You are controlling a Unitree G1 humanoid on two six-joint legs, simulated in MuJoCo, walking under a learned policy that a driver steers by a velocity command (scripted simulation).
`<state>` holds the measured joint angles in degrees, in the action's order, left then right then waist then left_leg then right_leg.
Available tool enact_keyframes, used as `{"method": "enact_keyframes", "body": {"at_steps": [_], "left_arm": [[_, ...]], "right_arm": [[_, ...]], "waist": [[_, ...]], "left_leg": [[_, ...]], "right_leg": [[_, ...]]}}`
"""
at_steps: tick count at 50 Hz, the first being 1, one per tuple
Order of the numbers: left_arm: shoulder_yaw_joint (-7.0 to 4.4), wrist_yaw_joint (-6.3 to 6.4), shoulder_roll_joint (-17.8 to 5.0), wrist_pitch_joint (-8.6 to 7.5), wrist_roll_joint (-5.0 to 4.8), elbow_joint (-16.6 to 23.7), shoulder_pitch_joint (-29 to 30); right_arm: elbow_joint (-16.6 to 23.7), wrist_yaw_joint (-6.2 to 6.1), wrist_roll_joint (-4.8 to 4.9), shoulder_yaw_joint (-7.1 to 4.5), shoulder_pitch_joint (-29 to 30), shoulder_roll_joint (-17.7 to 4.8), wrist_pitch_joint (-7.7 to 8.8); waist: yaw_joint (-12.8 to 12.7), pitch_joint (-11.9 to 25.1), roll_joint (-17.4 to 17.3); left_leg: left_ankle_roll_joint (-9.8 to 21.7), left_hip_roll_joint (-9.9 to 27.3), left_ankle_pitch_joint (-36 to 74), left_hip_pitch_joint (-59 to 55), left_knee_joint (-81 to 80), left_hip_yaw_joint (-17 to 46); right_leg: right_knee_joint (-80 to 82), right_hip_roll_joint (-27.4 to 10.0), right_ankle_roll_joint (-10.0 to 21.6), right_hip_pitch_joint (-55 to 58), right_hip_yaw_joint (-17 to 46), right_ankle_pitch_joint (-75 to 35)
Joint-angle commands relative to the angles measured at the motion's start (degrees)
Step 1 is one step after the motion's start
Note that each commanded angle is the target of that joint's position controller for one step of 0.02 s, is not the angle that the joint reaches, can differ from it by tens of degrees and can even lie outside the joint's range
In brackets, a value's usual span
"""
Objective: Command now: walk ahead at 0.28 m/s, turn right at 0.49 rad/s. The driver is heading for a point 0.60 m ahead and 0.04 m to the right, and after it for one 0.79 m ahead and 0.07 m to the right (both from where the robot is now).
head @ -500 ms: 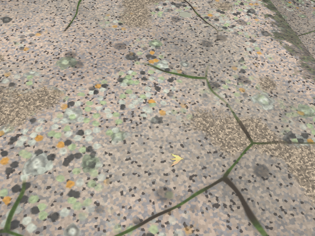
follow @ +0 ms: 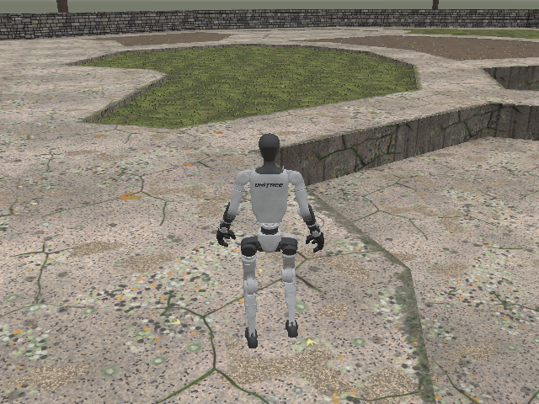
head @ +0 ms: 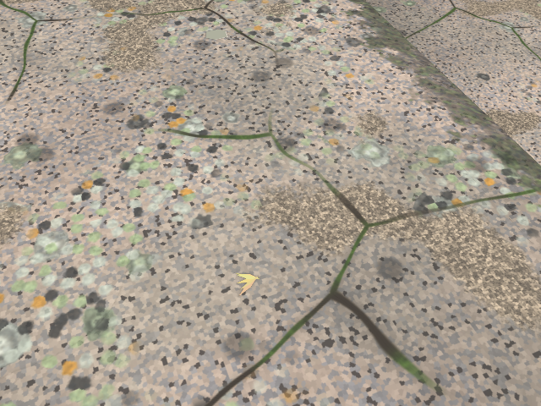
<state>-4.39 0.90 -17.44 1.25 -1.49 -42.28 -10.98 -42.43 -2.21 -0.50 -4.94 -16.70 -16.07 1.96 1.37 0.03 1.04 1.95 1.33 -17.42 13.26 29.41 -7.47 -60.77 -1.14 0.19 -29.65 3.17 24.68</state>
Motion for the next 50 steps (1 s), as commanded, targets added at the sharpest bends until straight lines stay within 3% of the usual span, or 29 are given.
{"method": "enact_keyframes", "body": {"at_steps": [1, 3, 6, 10, 12, 13, 14, 15, 16, 17, 18, 19, 20, 22, 25, 28, 32, 35, 37, 38, 39, 40, 41, 42, 43, 44, 45, 47, 50], "left_arm": [[-1.3, -0.84, -4.8, -1.19, 0.0, 5.2, 4.0], [-0.74, -1.68, -3.2, -1.3, 0.04, 6.0, 5.5], [0.39, -2.8, -0.7, -1.43, 0.12, 7.8, 8.2], [0.1, -3.53, -2.6, -0.98, 0.08, 8.9, 8.7], [-0.63, -3.57, -3.5, -0.75, 0.19, 7.4, 4.0], [-2.13, -3.18, -5.9, -0.66, 0.22, 5.3, -2.5], [-4.57, -2.47, -10.5, -0.48, -0.5, 2.3, -13.3], [-6.04, -1.73, -19.9, -1.23, -0.41, 2.8, -15.9], [-4.33, -2.39, -15.9, -3.41, 0.02, 5.0, -14.3], [-2.69, -2.75, -11.1, -4.64, 0.46, 4.2, -12.4], [-1.74, -2.82, -8.0, -5.13, 0.59, 4.0, -10.2], [-0.84, -2.71, -5.4, -5.13, 0.65, 4.4, -6.1], [-0.26, -2.5, -4.2, -5.28, 1.4, 4.9, -3.2], [-0.36, -1.99, -4.6, -6.17, 1.96, 4.5, -2.8], [-0.61, -1.17, -5.4, -6.93, 2.06, 2.5, -5.4], [-0.46, -0.28, -5.8, -7.01, 2.15, 1.5, -6.3], [-0.7, 0.43, -6.5, -6.61, 1.53, -1.1, -10.0], [-1.04, 1.11, -7.6, -5.32, 1.55, -1.9, -10.8], [-1.5, 2.13, -9.2, -4.2, 1.62, -1.6, -10.5], [-1.72, 2.58, -10.1, -3.6, 1.78, -1.2, -9.9], [-1.83, 2.69, -10.7, -3.28, 1.9, -0.7, -8.6], [-1.54, 2.59, -10.6, -3.68, 1.82, 0.5, -6.1], [1.11, 1.22, -1.7, -5.01, 3.43, 3.0, -12.7], [1.47, -0.18, -4.0, -7.65, 1.77, 3.4, -10.3], [0.62, -1.12, -7.1, -9.25, -0.58, 5.7, -4.1], [1.03, -1.24, -6.8, -10.09, -0.57, 6.8, -1.7], [0.89, -0.98, -6.3, -10.2, 0.83, 6.7, -0.8], [0.38, -0.82, -6.6, -8.85, 2.22, 6.6, -3.3], [1.28, -0.36, -4.2, -7.25, 2.82, 7.4, -2.5]], "right_arm": [[4.2, -0.37, 0.2, -1.52, 4.1, -7.6, 2.23], [3.6, -0.32, -0.2, -1.85, 2.2, -8.0, 2.63], [2.8, 0.17, 0.38, -2.71, 0.5, -10.1, 2.58], [1.6, 1.58, 1.88, -3.62, -0.6, -12.2, 1.96], [1.2, 2.07, 2.66, -3.55, 1.2, -12.1, 1.31], [1.0, 2.25, 2.41, -2.99, 1.1, -10.7, 1.27], [1.5, 2.37, 1.22, -1.7, 1.0, -7.5, 1.46], [6.9, 1.97, -0.99, 0.19, 3.0, -1.6, 2.47], [7.2, 1.94, 1.45, -0.18, 5.4, -5.6, 4.35], [7.4, 2.34, 3.8, -0.73, 7.6, -8.2, 5.1], [6.4, 2.31, 3.27, -0.56, 6.6, -8.1, 5.33], [4.8, 2.17, 1.68, -0.63, 5.5, -8.1, 5.2], [3.8, 2.5, 1.25, -0.84, 4.0, -8.1, 4.64], [2.2, 3.26, 1.46, -0.62, 2.5, -6.8, 3.24], [2.6, 3.34, 1.57, 0.17, 5.6, -4.7, 2.22], [3.9, 4.05, 2.07, 1.0, 11.0, -3.0, 2.66], [6.1, 5.71, 2.17, 1.88, 17.2, -1.4, 3.0], [7.8, 7.01, 2.07, 1.73, 18.9, -2.1, 3.29], [7.9, 7.22, 1.99, 0.9, 16.1, -3.9, 2.85], [7.2, 7.06, 2.08, 0.17, 11.7, -5.5, 2.5], [5.7, 6.45, 2.15, -1.14, 4.0, -8.4, 2.27], [4.3, 5.38, 1.85, -2.37, -5.3, -11.0, 1.91], [3.7, 4.79, 1.55, -3.33, -8.4, -15.8, 1.98], [4.2, 4.35, 1.75, -2.59, -8.3, -12.9, 2.18], [4.6, 3.87, 1.49, -2.0, -5.9, -10.4, 2.22], [5.3, 3.75, 1.62, -1.45, -2.0, -8.7, 2.28], [6.1, 3.82, 1.72, -0.99, 1.7, -7.3, 2.36], [7.4, 3.45, 0.89, -0.52, 4.9, -6.3, 2.41], [6.7, 2.61, 1.25, -0.99, 4.7, -8.1, 2.41]], "waist": [[-0.3, -3.3, -7.2], [0.9, -2.6, -6.5], [2.1, -2.1, -6.6], [2.0, -3.4, -7.8], [-1.5, -3.0, -6.5], [-4.6, 0.1, -4.4], [-9.4, 5.5, 1.8], [-7.1, 6.4, 20.6], [-8.9, 11.2, 10.0], [-7.9, 6.0, 6.9], [-6.1, 3.5, 6.7], [-4.0, 1.8, 4.3], [-2.0, 1.0, 5.5], [-0.9, 1.1, 4.3], [-1.8, -0.9, 0.8], [-3.7, -3.0, 1.9], [-6.0, -5.6, 1.0], [-5.4, -4.4, 1.8], [-3.1, -0.5, 4.9], [-0.5, 2.3, 6.2], [3.6, 6.3, 6.0], [9.3, 10.8, 2.6], [3.8, 17.0, -13.2], [5.6, 24.5, -9.9], [6.5, 15.4, -5.6], [3.7, 8.8, 0.1], [0.9, 3.7, 3.5], [-2.6, 1.4, 0.2], [-3.1, -0.2, -1.8]], "left_leg": [[7.6, 16.8, -10.8, -7.4, -22.7, 18.4], [6.9, 14.9, -4.6, -6.9, -22.5, 10.7], [6.7, 14.7, -1.2, -5.9, -21.7, 4.1], [6.6, 17.9, -4.4, -6.7, -19.5, 2.1], [5.1, 17.8, -1.8, -3.9, -13.2, -0.8], [3.6, 15.3, 7.7, -0.4, -2.9, -4.0], [0.4, 11.5, 12.6, 7.1, 16.1, -7.9], [-5.2, 1.9, -15.5, 31.6, 41.0, -5.0], [-4.8, -0.3, -15.6, 39.3, 49.2, 9.1], [-2.7, 2.8, -9.9, 42.9, 49.8, 10.2], [-1.2, 5.4, -4.9, 41.3, 47.1, 9.8], [-0.9, 7.6, 0.0, 37.4, 43.0, 10.4], [-0.7, 8.7, 3.8, 32.8, 39.8, 10.8], [-1.2, 8.2, 8.8, 29.4, 37.3, 10.0], [-2.1, 6.2, 15.7, 31.0, 29.4, 10.5], [-1.7, 2.9, 24.8, 27.2, 15.4, 9.1], [-0.1, 1.4, 27.3, 27.6, 5.1, 7.1], [2.0, -1.3, 21.8, 26.7, 2.1, 4.0], [4.1, -4.7, 14.9, 22.4, 3.3, 0.8], [5.4, -6.1, 11.9, 17.4, 3.9, 0.2], [7.3, -7.1, 11.8, 6.9, 2.5, 1.2], [10.2, -3.8, 15.2, -10.6, -1.3, 8.0], [21.6, 12.5, 10.2, -36.2, 1.1, 37.1], [26.0, 17.4, 1.7, -41.2, -8.3, 56.1], [21.8, 15.4, 1.0, -35.0, -11.4, 47.6], [19.4, 13.1, 4.3, -25.2, -12.5, 40.9], [17.9, 10.4, 10.6, -16.2, -13.9, 36.4], [17.6, 7.4, 17.8, -5.9, -16.6, 31.5], [16.7, 4.8, 24.2, 3.9, -17.3, 24.9]], "right_leg": [[-4.9, -5.2, -1.4, -15.3, 1.0, -7.2], [0.4, -5.3, -2.5, -11.6, -1.3, -11.3], [11.5, -5.0, -2.3, -5.1, -3.8, -11.6], [19.0, -3.9, 0.4, 0.0, -7.3, -6.4], [24.8, -1.3, 3.0, 8.4, -10.4, -7.5], [26.5, 2.2, 4.8, 18.7, -12.1, -7.7], [29.0, 1.9, 7.7, 32.9, -6.9, -7.7], [39.2, -13.5, 17.4, 43.8, 28.0, 0.7], [50.0, -20.6, 22.3, 44.1, 45.0, 11.0], [49.9, -20.9, 20.3, 41.4, 37.3, 7.1], [47.8, -18.6, 17.7, 36.9, 29.3, 1.5], [47.0, -15.9, 15.3, 31.5, 22.2, -4.8], [48.0, -13.5, 13.6, 26.9, 16.4, -11.4], [49.7, -11.8, 12.3, 24.6, 9.4, -24.5], [51.2, -10.2, 10.5, 25.2, 1.2, -35.2], [53.5, -8.1, 7.0, 24.0, -5.7, -34.9], [54.1, -10.4, 5.4, 30.3, -8.5, -38.0], [48.4, -11.8, 4.6, 37.2, -10.5, -54.8], [39.8, -12.2, 3.6, 41.3, -11.5, -75.4], [32.9, -12.4, 3.4, 41.6, -11.7, -82.2], [22.5, -11.9, 3.3, 38.0, -11.9, -82.4], [7.2, -9.5, 2.3, 26.0, -12.3, -69.2], [-17.5, 2.2, -2.1, -3.6, -8.7, -7.1], [-27.2, 6.1, -1.7, -12.6, 3.9, 7.9], [-24.1, 2.0, -0.1, -17.2, 6.4, 2.4], [-18.1, -0.6, 0.7, -16.0, 5.4, -1.8], [-12.5, -2.0, 0.3, -13.4, 4.0, -3.3], [-7.5, -3.8, -1.3, -7.0, 3.4, -5.2], [3.4, -4.2, -4.4, -3.8, 0.1, -8.6]]}}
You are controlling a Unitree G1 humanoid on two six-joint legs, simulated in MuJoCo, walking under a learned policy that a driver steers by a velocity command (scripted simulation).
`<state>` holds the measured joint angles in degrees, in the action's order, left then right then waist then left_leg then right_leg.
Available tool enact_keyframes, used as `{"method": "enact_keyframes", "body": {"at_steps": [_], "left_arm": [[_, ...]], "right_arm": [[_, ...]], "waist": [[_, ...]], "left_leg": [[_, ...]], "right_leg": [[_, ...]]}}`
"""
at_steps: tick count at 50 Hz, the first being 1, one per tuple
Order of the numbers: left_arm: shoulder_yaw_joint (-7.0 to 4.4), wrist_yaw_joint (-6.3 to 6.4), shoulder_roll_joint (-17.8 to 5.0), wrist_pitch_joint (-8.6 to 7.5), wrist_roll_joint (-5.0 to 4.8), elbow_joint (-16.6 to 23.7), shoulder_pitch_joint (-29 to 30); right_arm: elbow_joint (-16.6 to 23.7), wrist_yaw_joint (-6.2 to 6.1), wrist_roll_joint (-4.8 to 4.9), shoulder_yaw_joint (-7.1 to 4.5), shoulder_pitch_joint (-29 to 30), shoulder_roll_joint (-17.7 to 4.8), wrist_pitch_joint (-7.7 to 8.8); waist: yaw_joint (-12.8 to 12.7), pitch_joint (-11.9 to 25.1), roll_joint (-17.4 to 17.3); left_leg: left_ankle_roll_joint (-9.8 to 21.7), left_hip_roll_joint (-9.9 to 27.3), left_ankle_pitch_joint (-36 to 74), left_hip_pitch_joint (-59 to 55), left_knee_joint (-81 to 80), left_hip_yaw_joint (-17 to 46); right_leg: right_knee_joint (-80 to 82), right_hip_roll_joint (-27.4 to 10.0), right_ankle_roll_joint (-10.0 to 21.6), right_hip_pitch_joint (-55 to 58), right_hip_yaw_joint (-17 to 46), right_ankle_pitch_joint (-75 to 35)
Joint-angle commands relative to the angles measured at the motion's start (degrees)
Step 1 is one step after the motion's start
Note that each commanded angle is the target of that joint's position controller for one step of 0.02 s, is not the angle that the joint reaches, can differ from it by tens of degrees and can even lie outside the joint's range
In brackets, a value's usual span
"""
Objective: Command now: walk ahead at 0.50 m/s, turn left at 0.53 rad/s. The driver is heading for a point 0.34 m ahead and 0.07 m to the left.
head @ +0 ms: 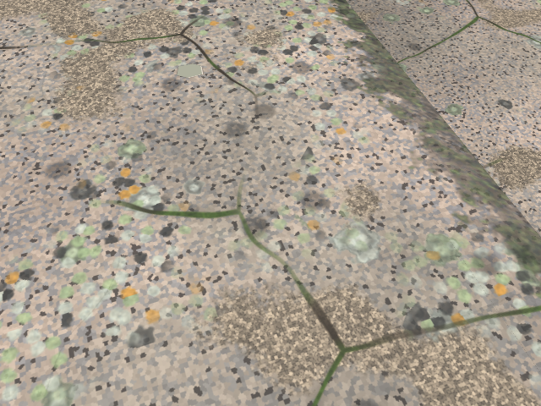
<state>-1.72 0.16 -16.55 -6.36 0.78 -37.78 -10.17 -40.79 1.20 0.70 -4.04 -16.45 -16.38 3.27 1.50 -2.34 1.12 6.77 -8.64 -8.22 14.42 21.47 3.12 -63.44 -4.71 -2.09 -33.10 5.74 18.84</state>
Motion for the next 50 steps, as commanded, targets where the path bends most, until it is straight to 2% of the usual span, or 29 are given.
{"method": "enact_keyframes", "body": {"at_steps": [1, 3, 6, 9, 10, 11, 12, 13, 14, 15, 16, 17, 18, 19, 20, 21, 23, 25, 28, 30, 31, 32, 33, 34, 35, 37, 38, 43, 50], "left_arm": [[-0.86, 0.46, -4.0, 0.53, 0.64, 3.7, -0.9], [-0.23, 0.34, -2.6, 0.48, 0.45, 4.7, 4.1], [-0.73, -0.13, -3.9, 0.04, -0.93, 5.7, 8.5], [-2.15, -0.57, -6.5, -0.64, -1.5, 5.9, 7.9], [-2.71, -0.63, -7.1, -0.91, -1.61, 5.3, 5.5], [-3.47, -0.47, -8.0, -1.15, -1.41, 4.3, 1.3], [-4.31, -0.09, -10.4, -1.5, -0.03, 4.0, -5.0], [-5.17, 0.14, -15.3, -1.1, 1.83, 3.6, -9.3], [-5.43, -0.64, -14.2, -0.51, 0.6, 1.6, -11.9], [-4.1, -0.68, -9.1, -0.27, 0.1, 3.1, -8.5], [-3.14, -0.71, -6.3, 0.22, 0.24, 3.5, -5.5], [-2.47, -0.94, -4.9, 0.52, 0.43, 3.2, -3.4], [-1.91, -1.06, -3.8, 0.71, 0.48, 2.4, -1.9], [-1.76, -1.17, -3.5, 0.54, 0.52, 1.5, -1.6], [-1.71, -1.18, -3.4, 0.45, 0.47, 0.6, -1.1], [-1.87, -1.06, -3.9, 0.56, 0.42, -0.1, -0.7], [-2.54, -0.6, -6.3, 1.29, 0.0, -1.3, 0.3], [-2.76, -0.3, -7.3, 2.05, -0.67, -2.3, 0.1], [-2.57, -0.31, -7.4, 2.81, -1.14, -3.7, -0.6], [-2.11, -0.39, -6.6, 3.13, -1.71, -4.3, 0.4], [-1.54, -0.5, -5.2, 3.04, -1.64, -5.1, -1.1], [-0.85, -0.6, -3.5, 2.69, -0.25, -5.3, -2.7], [-0.46, -0.9, -2.1, 2.46, 0.67, -6.3, -9.3], [0.03, -0.62, -1.5, 3.03, 0.77, -6.7, -7.7], [-0.37, -0.44, -3.5, 3.7, 0.55, -6.4, -4.4], [-0.66, 0.01, -4.6, 4.74, 0.44, -6.5, -3.1], [-0.67, 0.07, -4.6, 5.05, 0.49, -6.6, -3.7], [-0.66, 0.43, -4.4, 5.2, -0.07, -7.8, -3.4], [-0.86, 1.14, -4.0, 6.37, -0.21, -10.0, -2.8]], "right_arm": [[4.7, -1.19, 0.19, -2.17, 4.0, -8.8, 0.89], [3.9, -1.72, 0.74, -2.4, 2.2, -9.4, 0.29], [2.6, -1.9, 1.01, -2.43, -1.6, -9.7, -0.56], [2.6, -1.99, 1.04, -2.3, -2.1, -8.9, -0.9], [2.9, -1.97, 0.89, -2.27, -1.2, -8.6, -0.98], [3.2, -1.88, 0.64, -1.8, -1.0, -7.0, -0.93], [3.9, -1.68, 0.04, -0.59, -1.0, -3.5, -0.69], [4.9, -1.9, 0.02, 0.65, -8.0, 0.7, -0.26], [4.8, -2.07, 1.21, 0.32, -11.4, -3.4, -0.03], [3.7, -2.39, 1.35, -0.8, -8.1, -7.7, -0.6], [4.3, -2.57, 0.46, -1.13, -3.1, -8.8, -1.22], [5.1, -2.74, -0.41, -1.16, 0.0, -8.2, -1.63], [5.6, -2.72, -0.61, -1.15, 1.6, -7.1, -2.13], [5.5, -2.56, -0.38, -0.69, 0.8, -5.2, -2.43], [5.1, -2.47, -0.29, -0.04, -0.2, -3.0, -2.66], [4.8, -2.48, -0.41, 0.29, -0.3, -2.2, -2.8], [4.7, -2.45, -0.76, 0.79, 1.0, -1.4, -2.9], [4.5, -2.22, -0.64, 0.91, 2.8, -1.7, -3.16], [5.1, -2.01, -0.69, 0.56, 6.1, -2.9, -3.69], [5.1, -1.92, -1.05, 0.3, 6.2, -2.9, -3.6], [5.5, -2.1, -1.58, 0.11, 6.9, -3.8, -3.5], [6.2, -2.63, -2.13, -0.33, 6.6, -6.5, -3.47], [6.6, -3.08, -2.1, -0.57, 8.5, -8.2, -4.05], [6.5, -2.7, -1.58, 0.39, 10.4, -3.7, -4.32], [6.9, -2.15, -1.34, 0.63, 11.8, -2.4, -4.35], [6.4, -1.69, -1.49, 0.5, 11.4, -3.3, -3.95], [6.0, -1.61, -1.42, 0.35, 10.9, -3.7, -3.61], [4.8, -1.82, -1.27, 0.4, 10.4, -3.1, -3.06], [2.2, -1.81, -1.16, 0.19, 10.8, -2.8, -3.06]], "waist": [[-2.4, 1.8, -2.7], [0.1, 2.3, -4.3], [2.6, 3.9, -6.0], [1.2, 4.6, -7.8], [-0.5, 4.7, -8.5], [-2.8, 6.0, -8.5], [-5.9, 11.1, -5.0], [-3.2, 18.1, 10.1], [-2.8, 20.2, 18.3], [-4.1, 14.0, 9.6], [-4.3, 10.0, 4.4], [-3.6, 7.5, 2.1], [-2.5, 5.8, 2.3], [-1.4, 4.8, 4.4], [-0.6, 5.3, 6.0], [-0.3, 6.3, 6.6], [-0.1, 9.0, 6.3], [-0.9, 10.3, 6.5], [-1.9, 9.1, 6.0], [-0.6, 7.7, 5.1], [-0.6, 7.0, 3.7], [-1.6, 9.1, -0.5], [-5.9, 11.1, -8.3], [-4.7, 11.2, -9.1], [-3.4, 7.2, -7.2], [-2.5, 4.4, -6.0], [-2.8, 4.3, -6.0], [-2.5, 6.2, -3.9], [-2.8, 5.4, -2.1]], "left_leg": [[10.8, 13.3, 14.2, 5.2, -9.1, 12.4], [7.9, 10.5, 9.6, 7.2, -7.4, 10.0], [6.0, 11.4, 2.8, 3.9, -4.5, 13.7], [4.2, 14.1, -2.4, -1.9, 1.1, 20.1], [3.4, 14.3, -2.6, -2.1, 3.4, 21.2], [1.8, 12.8, -1.9, -1.0, 7.6, 20.5], [-0.8, 9.4, -2.6, 1.9, 20.5, 16.3], [-5.4, 1.2, -22.8, 17.0, 39.9, 8.1], [-7.2, 3.0, -28.6, 27.6, 51.5, 7.4], [-8.3, 5.2, -24.2, 28.9, 56.6, 9.1], [-9.0, 6.6, -20.6, 27.5, 56.6, 7.2], [-9.3, 7.8, -19.1, 25.6, 54.2, 6.3], [-9.1, 9.4, -18.1, 23.1, 49.8, 5.5], [-9.2, 9.8, -17.4, 20.0, 45.2, 4.5], [-9.7, 9.7, -16.2, 18.0, 40.3, 3.3], [-10.3, 9.6, -15.1, 15.9, 36.0, 2.3], [-10.5, 9.9, -10.3, 10.8, 27.6, 0.7], [-10.4, 9.7, -5.0, 6.5, 21.3, -0.3], [-9.1, 9.4, -1.6, 2.8, 14.3, -0.6], [-7.0, 8.7, 3.9, -2.7, 5.2, -1.6], [-5.6, 10.0, 9.4, -6.2, 0.6, 0.3], [-3.6, 15.9, 23.0, -12.3, 1.7, 6.2], [0.9, 20.5, 26.1, -16.0, 4.8, 10.1], [1.7, 19.2, 15.3, -10.6, 4.3, 9.2], [-0.3, 15.6, 8.7, -7.2, 4.3, 7.3], [-2.2, 13.7, 8.5, -5.1, 4.9, 6.0], [-2.3, 13.7, 9.9, -4.5, 5.2, 6.1], [-2.4, 13.0, 18.9, -6.3, 7.8, 5.1], [-2.4, 12.4, 16.1, -5.1, 7.0, 4.7]], "right_leg": [[10.9, -0.1, -2.7, 1.2, -3.4, -6.7], [21.2, 2.0, -3.1, 5.3, -4.1, -16.7], [29.5, 4.8, -3.3, 8.5, -3.0, -22.3], [33.7, 4.7, -1.2, 10.3, -0.6, -17.2], [35.1, 4.7, 0.2, 13.2, -0.9, -15.6], [36.7, 4.2, 1.9, 19.3, -1.5, -14.7], [36.9, -2.7, 5.5, 29.4, 4.1, -14.6], [39.1, -16.4, 13.9, 46.6, 25.2, -19.6], [42.7, -21.7, 19.3, 49.3, 42.7, -13.2], [42.9, -18.8, 17.6, 44.0, 35.1, -16.0], [41.6, -15.7, 15.6, 37.6, 23.8, -25.2], [41.2, -12.9, 14.7, 32.0, 16.8, -35.0], [42.5, -10.2, 13.6, 27.7, 12.0, -38.6], [43.3, -8.5, 12.9, 24.6, 8.2, -43.2], [43.8, -7.5, 13.3, 23.9, 5.8, -46.8], [44.1, -7.3, 14.0, 23.7, 4.1, -49.8], [44.2, -7.5, 14.6, 23.2, 2.0, -52.0], [44.6, -7.4, 14.4, 22.9, 0.6, -49.2], [44.3, -7.8, 14.1, 22.7, 1.2, -39.4], [42.6, -6.5, 12.1, 20.8, 1.4, -29.6], [41.6, -4.8, 9.5, 19.2, 1.2, -23.4], [38.4, -2.0, 6.2, 16.4, -0.6, -15.8], [37.7, 2.1, 3.4, 13.1, -4.1, -1.8], [39.1, 2.1, 1.7, 17.5, -5.1, -0.8], [39.3, 2.8, 1.3, 17.1, -5.6, -2.5], [38.6, 2.9, 1.5, 16.5, -5.6, -5.4], [38.7, 2.6, 1.5, 17.5, -5.3, -6.7], [37.7, 1.9, 1.5, 20.4, -4.9, -12.5], [38.1, 1.9, 1.2, 22.4, -5.0, -11.7]]}}
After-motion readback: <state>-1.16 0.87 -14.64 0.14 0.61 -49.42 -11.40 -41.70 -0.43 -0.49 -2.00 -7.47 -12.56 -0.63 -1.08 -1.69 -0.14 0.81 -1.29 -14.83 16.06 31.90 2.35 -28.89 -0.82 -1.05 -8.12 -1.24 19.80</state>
